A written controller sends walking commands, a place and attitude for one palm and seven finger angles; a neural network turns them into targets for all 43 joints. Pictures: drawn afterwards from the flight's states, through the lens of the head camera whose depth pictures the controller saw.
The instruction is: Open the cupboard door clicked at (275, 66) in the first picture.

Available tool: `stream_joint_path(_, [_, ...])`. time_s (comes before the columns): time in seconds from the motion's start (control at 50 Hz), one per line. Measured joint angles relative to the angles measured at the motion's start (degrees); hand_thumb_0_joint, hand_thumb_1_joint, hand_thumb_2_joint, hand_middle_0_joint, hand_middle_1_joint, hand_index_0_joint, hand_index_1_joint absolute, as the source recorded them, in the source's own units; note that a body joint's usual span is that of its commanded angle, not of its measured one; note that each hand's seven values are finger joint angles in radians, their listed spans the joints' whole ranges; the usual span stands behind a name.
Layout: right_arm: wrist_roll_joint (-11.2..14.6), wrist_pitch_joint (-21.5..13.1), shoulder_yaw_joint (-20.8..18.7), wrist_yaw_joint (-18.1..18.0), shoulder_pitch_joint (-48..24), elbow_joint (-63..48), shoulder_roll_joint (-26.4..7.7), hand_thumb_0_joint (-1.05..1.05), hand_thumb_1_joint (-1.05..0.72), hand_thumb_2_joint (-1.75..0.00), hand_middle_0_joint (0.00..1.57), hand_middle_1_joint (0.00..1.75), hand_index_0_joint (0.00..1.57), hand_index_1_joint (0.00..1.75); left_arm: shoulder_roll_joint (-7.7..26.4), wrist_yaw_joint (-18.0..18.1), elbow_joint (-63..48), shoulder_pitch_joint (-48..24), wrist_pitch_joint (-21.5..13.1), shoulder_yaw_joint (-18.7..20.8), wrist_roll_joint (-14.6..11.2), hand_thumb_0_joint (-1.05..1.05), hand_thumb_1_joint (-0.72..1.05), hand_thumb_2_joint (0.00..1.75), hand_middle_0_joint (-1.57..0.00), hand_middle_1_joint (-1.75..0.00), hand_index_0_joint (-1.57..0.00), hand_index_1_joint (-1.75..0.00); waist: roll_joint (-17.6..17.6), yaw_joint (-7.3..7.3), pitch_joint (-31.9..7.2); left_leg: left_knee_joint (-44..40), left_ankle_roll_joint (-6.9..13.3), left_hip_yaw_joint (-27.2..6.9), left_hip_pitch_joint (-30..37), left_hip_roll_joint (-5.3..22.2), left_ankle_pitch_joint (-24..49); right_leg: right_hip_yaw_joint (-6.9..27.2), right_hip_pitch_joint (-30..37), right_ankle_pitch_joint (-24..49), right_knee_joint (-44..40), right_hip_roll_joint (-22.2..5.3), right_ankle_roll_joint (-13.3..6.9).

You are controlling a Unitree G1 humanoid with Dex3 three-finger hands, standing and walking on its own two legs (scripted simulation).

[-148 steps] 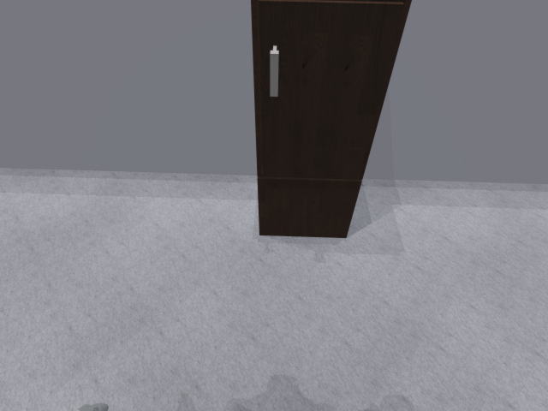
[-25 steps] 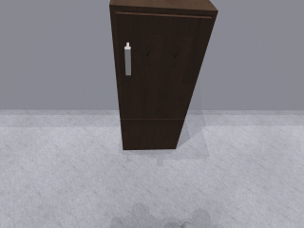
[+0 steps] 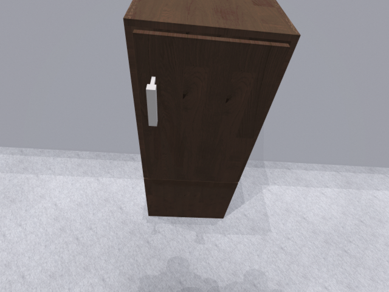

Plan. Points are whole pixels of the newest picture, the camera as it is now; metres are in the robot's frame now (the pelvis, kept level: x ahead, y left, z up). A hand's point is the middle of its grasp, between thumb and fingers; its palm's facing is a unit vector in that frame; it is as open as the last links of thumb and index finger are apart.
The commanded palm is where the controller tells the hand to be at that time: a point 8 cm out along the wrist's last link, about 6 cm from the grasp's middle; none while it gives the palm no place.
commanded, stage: come to a stop and stand still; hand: left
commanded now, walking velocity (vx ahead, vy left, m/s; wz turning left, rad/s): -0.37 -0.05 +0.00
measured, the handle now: (153, 101) +0.56 +0.16 +0.07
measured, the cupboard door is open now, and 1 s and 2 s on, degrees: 0 0 0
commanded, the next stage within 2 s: none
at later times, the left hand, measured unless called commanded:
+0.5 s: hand out of the picture +0.05 +0.15 -0.18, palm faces -0.01 -0.96 -0.26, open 7.4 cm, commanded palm none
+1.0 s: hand out of the picture -0.06 +0.11 -0.17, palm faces +0.06 -0.98 -0.19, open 7.4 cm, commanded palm none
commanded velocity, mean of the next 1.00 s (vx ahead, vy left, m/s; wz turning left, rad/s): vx -0.05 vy -0.01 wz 0.00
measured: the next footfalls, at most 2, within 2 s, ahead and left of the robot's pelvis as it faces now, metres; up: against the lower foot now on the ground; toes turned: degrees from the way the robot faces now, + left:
right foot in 0.40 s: +0.06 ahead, -0.20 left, +0.00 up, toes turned +0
right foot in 1.28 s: -0.05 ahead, -0.16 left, +0.00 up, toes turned -1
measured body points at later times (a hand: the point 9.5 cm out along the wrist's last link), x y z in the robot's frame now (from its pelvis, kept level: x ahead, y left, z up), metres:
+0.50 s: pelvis -0.02 -0.05 -0.01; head -0.03 -0.05 +0.43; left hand +0.05 +0.20 -0.16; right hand +0.05 -0.30 -0.15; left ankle +0.05 +0.07 -0.73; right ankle +0.02 -0.21 -0.73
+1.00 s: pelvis -0.07 -0.06 +0.00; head -0.09 -0.07 +0.45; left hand -0.06 +0.16 -0.15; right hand -0.09 -0.28 -0.16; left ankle +0.04 +0.06 -0.72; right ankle +0.02 -0.20 -0.72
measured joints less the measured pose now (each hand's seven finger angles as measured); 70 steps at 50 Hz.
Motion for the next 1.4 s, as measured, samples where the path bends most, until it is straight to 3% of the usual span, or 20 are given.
stream_joint_path(0.06, [0.4,0.2,1.4,-1.1,-2.2,0.7,1.4,0.00,-0.93,-0.90,0.20,0.30,0.19,0.30,0.0,0.6,1.0,0.4,1.6,-0.6,-0.3,0.00,0.92,0.90,-0.20,-0.30,-0.20,-0.29,-2.4,1.45,0.3,-2.1,2.0,1.8,3.0,-1.5,-2.7,3.4,-1.1,-6.5,5.7,-0.9,0.5])
stream_joint_path(0.12, [0.8,0.8,1.4,-2.0,-4.9,0.0,2.0,0.00,-0.93,-0.90,0.20,0.30,0.19,0.30,-0.6,0.8,0.3,-0.6,2.5,-0.8,-0.2,0.00,0.92,0.90,-0.20,-0.30,-0.20,-0.29,-2.0,1.51,2.2,-6.3,2.1,2.0,5.2,-1.9,-0.6,5.8,-5.0,-9.9,14.2,-0.5,0.7])
stream_joint_path(0.26, [0.6,2.7,0.0,-1.8,-8.0,-1.6,1.6,-0.01,-0.93,-0.90,0.21,0.30,0.20,0.30,0.5,0.6,-4.0,-4.0,4.0,1.2,0.2,0.00,0.91,0.90,-0.20,-0.30,-0.20,-0.30,-0.9,1.11,4.8,-10.4,1.3,1.9,5.8,-0.9,2.7,9.3,-14.6,-6.9,27.9,0.3,1.4])
stream_joint_path(0.34, [0.5,3.2,-0.6,-1.0,-6.9,-1.3,0.5,0.00,-0.92,-0.90,0.21,0.30,0.20,0.30,1.3,0.8,-5.6,-5.6,3.9,1.4,0.1,0.00,0.91,0.90,-0.20,-0.30,-0.20,-0.30,0.0,0.81,3.8,-8.5,0.3,1.1,4.2,-0.2,2.7,9.1,-13.4,-5.7,21.6,-0.5,0.6])
stream_joint_path(0.38, [0.6,3.4,-0.7,-0.3,-5.6,-2.1,-0.4,0.00,-0.92,-0.90,0.21,0.30,0.20,0.30,1.9,1.0,-6.9,-5.0,2.6,0.6,0.4,0.00,0.91,0.90,-0.20,-0.30,-0.20,-0.30,0.3,0.86,2.5,-4.2,-0.6,0.9,1.9,0.3,1.1,9.0,-10.0,0.7,9.6,-1.4,-0.5])
stream_joint_path(0.4, [0.6,3.5,-0.8,0.0,-4.6,-3.2,-0.3,0.00,-0.91,-0.90,0.21,0.30,0.20,0.30,2.9,1.0,-8.2,-4.0,1.9,0.5,0.7,0.00,0.91,0.90,-0.20,-0.30,-0.20,-0.30,-1.4,0.76,1.5,-1.5,-1.0,1.6,0.4,-0.5,-0.2,10.6,-8.9,5.6,4.7,-2.9,-1.4])
stream_joint_path(0.48, [0.3,4.2,-1.7,0.4,-2.1,-5.4,-1.9,0.00,-0.91,-0.90,0.21,0.30,0.20,0.30,2.3,0.6,-8.2,-4.5,2.1,-0.8,1.4,0.00,0.91,0.90,-0.20,-0.30,-0.20,-0.29,0.1,-1.24,1.5,4.3,-1.6,-0.6,-0.9,-1.0,-2.4,10.4,-10.0,0.5,11.5,-3.3,1.8])
stream_joint_path(0.62, [-0.6,4.9,-1.4,0.9,6.3,-6.2,-2.6,0.00,-0.91,-0.90,0.20,0.30,0.19,0.30,-0.1,-0.1,-11.1,-3.0,3.4,-1.2,1.0,0.01,0.91,0.90,-0.20,-0.30,-0.20,-0.30,2.1,-2.95,-2.4,4.9,-1.5,-3.0,-2.8,-1.1,-2.6,9.9,-11.4,-1.6,12.6,-1.7,0.2])
stream_joint_path(0.72, [-0.7,5.3,-0.7,0.9,9.9,-4.9,-1.6,0.01,-0.91,-0.90,0.20,0.30,0.19,0.30,-0.8,0.0,-11.8,-1.4,2.4,-0.7,0.6,0.00,0.91,0.90,-0.21,-0.30,-0.20,-0.30,1.6,-2.29,-2.7,3.5,-1.4,-5.1,-3.7,-2.7,-4.1,10.6,-12.3,0.9,10.5,-1.0,-0.4])
stream_joint_path(0.84, [-0.6,4.3,0.3,0.6,11.9,-3.5,-0.1,0.01,-0.91,-0.90,0.20,0.30,0.19,0.30,-0.9,-0.2,-9.2,0.2,2.8,-0.5,0.3,0.00,0.91,0.90,-0.21,-0.30,-0.20,-0.30,2.0,-2.85,-2.2,0.3,-1.9,-7.0,-3.2,-2.6,0.4,10.6,-12.0,0.3,8.2,0.6,-1.0])
stream_joint_path(0.96, [-0.4,4.6,0.8,0.6,10.4,-1.5,1.4,0.01,-0.91,-0.90,0.20,0.30,0.19,0.30,-1.4,-0.5,-7.4,1.5,1.6,-0.3,0.4,0.01,0.91,0.90,-0.20,-0.30,-0.20,-0.30,1.7,-1.62,-1.7,-1.2,-1.7,-8.5,-3.3,-3.3,-2.3,10.6,-11.5,1.4,5.5,1.1,-1.6])
stream_joint_path(1.06, [-0.2,4.1,0.3,0.4,8.2,-1.9,1.2,0.01,-0.91,-0.90,0.20,0.30,0.20,0.30,-2.4,-0.4,-5.0,2.4,2.4,-0.3,0.4,0.01,0.91,0.90,-0.20,-0.30,-0.20,-0.30,1.3,-1.34,-1.3,1.3,-1.5,-9.6,-4.4,-4.1,-4.6,10.4,-11.7,4.3,5.4,0.8,-0.9])
stream_joint_path(1.14, [-0.4,3.4,0.1,0.2,7.8,-2.3,1.1,0.00,-0.91,-0.90,0.20,0.30,0.19,0.30,-2.8,-0.5,-3.9,1.8,3.5,0.0,0.4,0.01,0.91,0.90,-0.20,-0.30,-0.20,-0.30,1.5,-1.87,-1.8,1.0,-1.5,-10.0,-5.0,-3.8,0.0,10.2,-13.7,-2.8,10.3,1.6,-1.1])
stream_joint_path(1.2, [-0.5,4.2,0.2,0.2,6.8,-1.0,1.3,0.00,-0.91,-0.90,0.20,0.30,0.19,0.30,-2.7,-0.7,-5.0,1.5,2.8,0.5,0.6,0.01,0.91,0.90,-0.20,-0.30,-0.20,-0.30,2.4,-1.35,-2.7,-1.9,-1.4,-10.6,-5.3,-3.2,5.7,7.8,-15.1,-5.4,22.0,2.9,-1.9])
stream_joint_path(1.22, [-0.6,4.5,0.3,0.2,6.3,-0.5,1.3,0.01,-0.91,-0.90,0.20,0.30,0.19,0.30,-2.7,-0.6,-5.5,1.9,2.3,0.5,0.6,0.01,0.91,0.90,-0.20,-0.30,-0.20,-0.30,2.6,-0.92,-3.0,-3.2,-1.6,-10.7,-5.2,-3.2,7.2,6.6,-13.6,-6.1,22.2,3.1,-2.2])
stream_joint_path(1.26, [-1.0,5.2,0.3,-0.3,5.3,0.2,1.1,0.01,-0.92,-0.90,0.21,0.30,0.20,0.30,-2.6,-0.5,-6.4,3.3,1.2,0.5,0.4,0.00,0.91,0.90,-0.20,-0.30,-0.20,-0.30,2.2,-0.17,-3.9,-4.6,-2.0,-10.3,-5.4,-3.9,7.1,5.5,-7.7,-7.6,13.1,3.4,-2.9])
stream_joint_path(1.28, [-0.8,5.7,0.1,-0.5,4.9,0.2,0.9,0.02,-0.93,-0.90,0.21,0.30,0.20,0.30,-2.5,-0.3,-6.8,4.2,0.6,0.3,0.5,0.00,0.91,0.90,-0.20,-0.30,-0.20,-0.30,1.2,0.42,-4.2,-4.0,-2.3,-9.4,-6.4,-4.8,4.4,6.8,-5.7,-8.0,7.0,3.0,-3.9])
stream_joint_path(1.32, [-0.4,6.4,-0.8,-0.3,3.9,-0.3,-0.3,0.02,-0.95,-0.90,0.21,0.30,0.20,0.30,-3.3,-0.1,-5.8,4.9,1.2,0.0,0.8,0.00,0.91,0.90,-0.20,-0.30,-0.20,-0.29,2.0,0.91,-3.6,4.2,-2.8,-9.8,-8.9,-5.7,-1.4,6.7,-6.4,0.0,5.5,2.7,-4.7])
stream_joint_path(1.36, [-0.2,6.3,-1.4,0.2,3.8,-0.8,-1.3,0.02,-0.95,-0.90,0.21,0.30,0.20,0.30,-3.8,0.2,-4.0,5.8,2.0,-0.4,0.9,0.00,0.91,0.90,-0.20,-0.30,-0.20,-0.29,2.4,0.55,-4.0,15.2,-2.6,-9.6,-10.4,-6.1,-2.1,6.4,-6.1,3.7,3.3,2.6,-4.4])
stream_joint_path(1.4, [0.1,5.3,-1.3,0.6,4.5,-1.6,-1.3,0.02,-0.94,-0.90,0.20,0.30,0.19,0.30,-3.6,0.4,-2.6,6.3,2.3,-0.5,1.1,0.00,0.91,0.90,-0.20,-0.30,-0.20,-0.30,1.4,0.03,-4.6,18.0,-2.3,-8.0,-7.9,-5.9,-3.2,7.0,-5.9,6.0,0.6,2.1,-4.0])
